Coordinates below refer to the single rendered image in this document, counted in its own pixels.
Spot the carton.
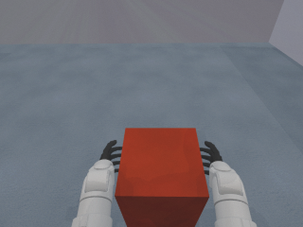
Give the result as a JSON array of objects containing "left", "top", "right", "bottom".
[{"left": 115, "top": 128, "right": 209, "bottom": 227}]

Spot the robot right forearm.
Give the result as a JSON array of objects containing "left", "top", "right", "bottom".
[{"left": 209, "top": 161, "right": 258, "bottom": 227}]

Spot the robot right hand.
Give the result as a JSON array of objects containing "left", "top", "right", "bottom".
[{"left": 200, "top": 141, "right": 223, "bottom": 175}]

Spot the robot left forearm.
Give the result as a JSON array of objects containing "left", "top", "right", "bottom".
[{"left": 71, "top": 159, "right": 115, "bottom": 227}]

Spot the robot left hand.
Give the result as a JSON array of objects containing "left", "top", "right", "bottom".
[{"left": 100, "top": 140, "right": 123, "bottom": 173}]

